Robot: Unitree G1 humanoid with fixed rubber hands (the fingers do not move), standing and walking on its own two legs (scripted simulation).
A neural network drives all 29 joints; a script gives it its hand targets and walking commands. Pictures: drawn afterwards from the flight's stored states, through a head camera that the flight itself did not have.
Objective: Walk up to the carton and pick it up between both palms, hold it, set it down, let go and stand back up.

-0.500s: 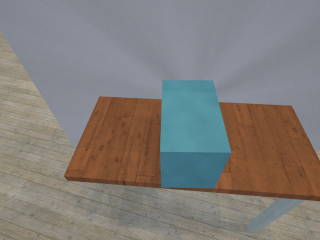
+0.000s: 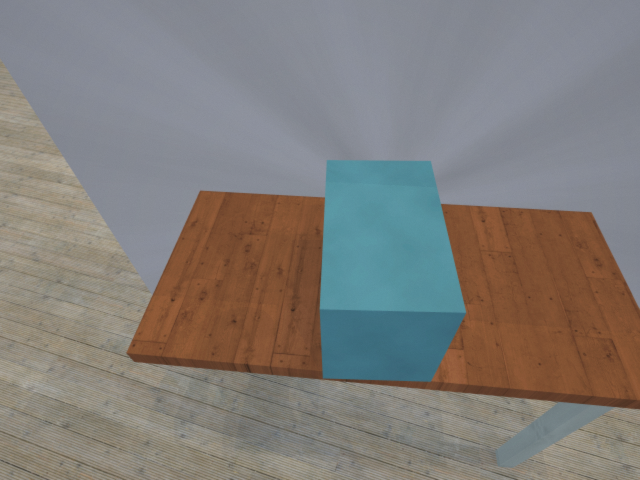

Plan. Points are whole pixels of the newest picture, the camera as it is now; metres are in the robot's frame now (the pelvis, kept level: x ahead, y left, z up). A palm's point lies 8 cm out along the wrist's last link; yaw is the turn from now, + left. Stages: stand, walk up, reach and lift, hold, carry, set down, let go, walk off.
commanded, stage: stand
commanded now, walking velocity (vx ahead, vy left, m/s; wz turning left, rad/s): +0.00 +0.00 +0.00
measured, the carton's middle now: (377, 268) +0.44 -0.06 -0.04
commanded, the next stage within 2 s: none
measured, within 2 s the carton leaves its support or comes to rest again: neither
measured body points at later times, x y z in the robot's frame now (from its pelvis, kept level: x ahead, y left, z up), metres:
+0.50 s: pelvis +0.01 +0.00 +0.00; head +0.03 +0.00 +0.45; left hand +0.10 +0.29 -0.14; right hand +0.10 -0.30 -0.13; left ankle +0.00 +0.10 -0.75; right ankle +0.00 -0.15 -0.75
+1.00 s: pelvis +0.01 +0.00 +0.00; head +0.02 +0.01 +0.45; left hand +0.10 +0.30 -0.13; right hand +0.09 -0.29 -0.13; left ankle +0.00 +0.10 -0.75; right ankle +0.00 -0.15 -0.75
